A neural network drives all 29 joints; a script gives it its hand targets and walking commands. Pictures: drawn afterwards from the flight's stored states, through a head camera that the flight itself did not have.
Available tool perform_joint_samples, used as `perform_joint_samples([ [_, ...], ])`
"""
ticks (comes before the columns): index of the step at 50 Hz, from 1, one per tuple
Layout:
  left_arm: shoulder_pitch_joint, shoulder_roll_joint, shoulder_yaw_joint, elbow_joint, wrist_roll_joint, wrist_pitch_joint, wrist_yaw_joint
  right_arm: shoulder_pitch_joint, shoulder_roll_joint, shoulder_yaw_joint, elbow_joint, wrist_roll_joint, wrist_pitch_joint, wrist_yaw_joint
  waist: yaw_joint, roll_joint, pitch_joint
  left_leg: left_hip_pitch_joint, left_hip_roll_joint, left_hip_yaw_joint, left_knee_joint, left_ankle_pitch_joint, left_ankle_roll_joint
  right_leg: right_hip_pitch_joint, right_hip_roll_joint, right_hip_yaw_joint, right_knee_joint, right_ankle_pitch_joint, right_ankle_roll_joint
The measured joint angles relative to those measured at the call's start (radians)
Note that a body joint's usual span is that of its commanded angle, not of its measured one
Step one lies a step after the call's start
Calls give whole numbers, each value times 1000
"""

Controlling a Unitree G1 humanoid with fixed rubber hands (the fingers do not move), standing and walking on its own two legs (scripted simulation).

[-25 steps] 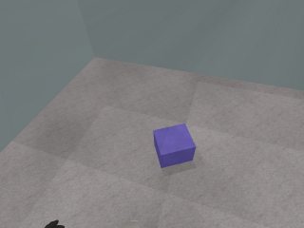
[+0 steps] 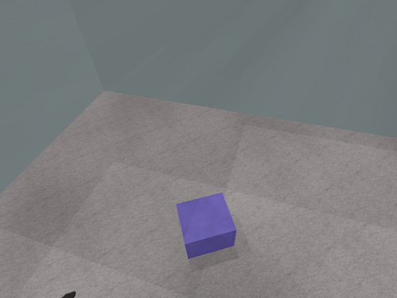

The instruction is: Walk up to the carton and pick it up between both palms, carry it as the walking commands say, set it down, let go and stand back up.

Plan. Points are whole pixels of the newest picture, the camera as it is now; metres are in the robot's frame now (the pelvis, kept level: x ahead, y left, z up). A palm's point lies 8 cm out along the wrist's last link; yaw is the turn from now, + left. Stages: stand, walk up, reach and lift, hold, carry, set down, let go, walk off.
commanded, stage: walk up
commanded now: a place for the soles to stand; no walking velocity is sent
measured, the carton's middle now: (205, 225) +0.57 +0.05 -0.65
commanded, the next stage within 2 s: none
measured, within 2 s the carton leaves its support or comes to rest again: neither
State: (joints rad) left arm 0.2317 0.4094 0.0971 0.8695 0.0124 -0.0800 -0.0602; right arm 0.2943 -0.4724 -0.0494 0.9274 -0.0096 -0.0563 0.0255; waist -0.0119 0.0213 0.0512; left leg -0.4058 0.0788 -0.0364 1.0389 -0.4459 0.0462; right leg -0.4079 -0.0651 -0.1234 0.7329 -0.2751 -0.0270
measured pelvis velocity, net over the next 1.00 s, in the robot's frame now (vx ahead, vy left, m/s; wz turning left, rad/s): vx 0.16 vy -0.01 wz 0.02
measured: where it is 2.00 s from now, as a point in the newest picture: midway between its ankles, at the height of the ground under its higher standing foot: outside the picture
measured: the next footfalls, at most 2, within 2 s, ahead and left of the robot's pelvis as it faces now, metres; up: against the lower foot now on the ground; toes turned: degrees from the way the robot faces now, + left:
left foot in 0.28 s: +0.23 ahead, +0.08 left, +0.00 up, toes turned +11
right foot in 0.46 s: +0.22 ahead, -0.17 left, +0.00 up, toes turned +12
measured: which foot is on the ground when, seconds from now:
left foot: up 0.00-0.26, down 0.28-1.00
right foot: down 0.00-0.28, up 0.30-0.44, down 0.46-1.00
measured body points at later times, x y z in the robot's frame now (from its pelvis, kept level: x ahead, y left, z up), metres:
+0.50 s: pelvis +0.12 -0.02 +0.00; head +0.15 -0.03 +0.45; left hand +0.16 +0.30 -0.12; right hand +0.27 -0.33 -0.11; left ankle +0.19 +0.11 -0.71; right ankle +0.14 -0.14 -0.71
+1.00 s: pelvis +0.16 -0.01 +0.03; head +0.17 -0.01 +0.48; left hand +0.27 +0.30 -0.09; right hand +0.26 -0.32 -0.09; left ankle +0.19 +0.11 -0.71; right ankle +0.14 -0.14 -0.71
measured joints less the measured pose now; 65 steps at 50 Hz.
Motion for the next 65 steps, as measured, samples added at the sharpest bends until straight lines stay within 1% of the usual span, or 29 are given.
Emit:
perform_joint_samples([
  [2, 3, -4, -3, -1, -5, 0, 13, -10, 3, 4, 23, 2, 0, 1, 7, 21, 3, -57, -6, -7, 41, 44, -12, 42, 14, -25, -24, -27, -14],
  [4, 9, -3, -7, 2, -3, -2, 21, -18, 9, 4, 34, -3, -3, 11, 15, 30, 7, -96, 1, 16, -1, 69, -19, 83, 23, -44, -59, -30, -15],
  [7, 28, 2, -16, 9, -2, -8, 26, -33, 20, 4, 36, -8, 5, 29, 26, 30, 17, -123, 10, 52, -101, 100, -20, 138, 28, -61, -100, -43, -18],
  [10, 45, 11, -25, 25, -3, -4, 34, -56, 34, 8, 31, -8, 14, 32, 39, 18, 35, -111, 8, 74, -213, 149, -16, 179, 27, -69, -112, -67, -10],
  [13, 56, 16, -41, 45, -10, 11, 44, -80, 44, 14, 21, -7, 15, 26, 49, -3, 51, -44, -20, 93, -347, 217, -2, 193, 10, -65, -63, -121, 5],
  [14, 60, 16, -48, 52, -14, 17, 47, -85, 42, 14, 14, -11, 13, 22, 49, -6, 51, -17, -31, 91, -388, 270, 3, 189, 4, -63, -27, -149, 11],
  [15, 54, 15, -53, 63, -20, 24, 52, -97, 45, 13, 9, -14, 13, 17, 48, -19, 58, -15, -41, 95, -376, 282, -4, 172, -10, -50, 29, -170, 14],
  [16, 45, 11, -56, 73, -25, 34, 56, -111, 49, 14, 3, -13, 14, 12, 48, -29, 66, -16, -47, 101, -355, 264, -9, 145, -10, -17, 98, -202, 18],
  [18, 24, 1, -60, 87, -25, 49, 66, -137, 58, 18, -8, -5, 16, 5, 45, -41, 75, -9, -52, 108, -340, 225, -8, 89, 7, 46, 208, -281, 14],
  [19, 16, -4, -62, 92, -24, 50, 69, -150, 61, 21, -11, -3, 20, 2, 43, -43, 75, -4, -51, 111, -341, 215, -8, 68, 13, 65, 227, -289, 9],
  [20, 9, -10, -65, 98, -24, 48, 71, -164, 63, 23, -13, -3, 25, -2, 39, -43, 74, 0, -49, 112, -344, 210, -10, 57, 14, 74, 211, -274, 5],
  [22, 3, -21, -69, 108, -18, 34, 73, -189, 62, 26, -11, -4, 39, -6, 32, -31, 67, -2, -39, 110, -331, 199, -22, 71, 13, 69, 82, -177, -2],
  [23, 4, -25, -69, 111, -11, 27, 75, -199, 62, 27, -7, -1, 46, -7, 31, -23, 61, -8, -31, 107, -311, 186, -29, 85, 18, 67, 24, -114, 5],
  [24, 3, -30, -69, 118, -2, 22, 76, -208, 64, 27, 1, 3, 54, -6, 28, -13, 56, -13, -27, 98, -293, 167, -33, 87, 25, 62, 23, -97, 14],
  [26, -4, -36, -71, 132, 4, 19, 76, -218, 72, 27, 25, 7, 66, -5, 26, -7, 46, -6, -34, 80, -285, 114, -33, 95, 28, 59, 29, -116, 17],
  [28, -20, -39, -78, 148, 2, 20, 79, -224, 76, 30, 55, 10, 64, -3, 26, -3, 44, 25, -38, 78, -330, 185, -38, 116, 28, 59, 16, -130, 17],
  [29, -31, -40, -83, 157, 0, 21, 80, -227, 79, 31, 71, 9, 61, -2, 27, -5, 46, 39, -41, 80, -346, 195, -45, 128, 25, 61, 6, -131, 18],
  [32, -67, -43, -90, 176, -8, 25, 83, -230, 82, 38, 109, 9, 55, 1, 28, -4, 46, 76, -44, 83, -391, 185, -56, 164, 23, 62, -45, -115, 25],
  [43, -177, -34, -89, 229, -13, 42, 83, -259, 100, 50, 197, 9, 67, -5, 9, -14, 40, 183, -42, 96, -559, 247, -52, 274, 34, 69, -237, -29, 30],
  [54, -187, -46, -89, 267, -6, 51, 72, -257, 107, 44, 231, 2, 60, -4, -1, -27, 21, 243, -49, 114, -666, 289, -40, 341, 32, 82, -375, 37, 46],
  [65, -150, -54, -84, 280, -2, 56, 70, -242, 120, 38, 234, -2, 59, -4, 3, -31, 21, 259, -60, 125, -689, 293, -28, 361, 22, 90, -411, 54, 59],
])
